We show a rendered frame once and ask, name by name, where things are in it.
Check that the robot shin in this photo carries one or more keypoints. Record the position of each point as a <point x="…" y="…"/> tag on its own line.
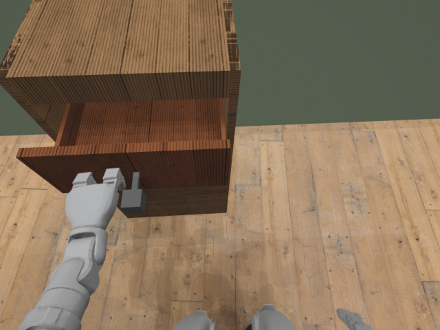
<point x="268" y="307"/>
<point x="202" y="313"/>

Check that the robot right hand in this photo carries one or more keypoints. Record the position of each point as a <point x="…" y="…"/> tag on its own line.
<point x="352" y="320"/>

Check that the drawer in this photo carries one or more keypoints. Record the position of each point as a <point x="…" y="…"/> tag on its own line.
<point x="172" y="143"/>

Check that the robot left hand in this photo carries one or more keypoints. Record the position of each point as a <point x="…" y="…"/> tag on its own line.
<point x="92" y="204"/>

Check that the handle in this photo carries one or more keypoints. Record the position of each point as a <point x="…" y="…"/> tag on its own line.
<point x="134" y="200"/>

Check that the robot right shin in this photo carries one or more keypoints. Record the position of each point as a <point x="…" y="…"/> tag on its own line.
<point x="268" y="307"/>

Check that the robot left shin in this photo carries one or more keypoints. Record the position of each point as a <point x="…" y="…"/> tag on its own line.
<point x="202" y="313"/>

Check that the cabinet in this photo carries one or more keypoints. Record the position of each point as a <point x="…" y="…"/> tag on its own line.
<point x="85" y="51"/>

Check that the left robot forearm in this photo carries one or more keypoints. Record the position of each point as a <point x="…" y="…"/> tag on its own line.
<point x="67" y="295"/>

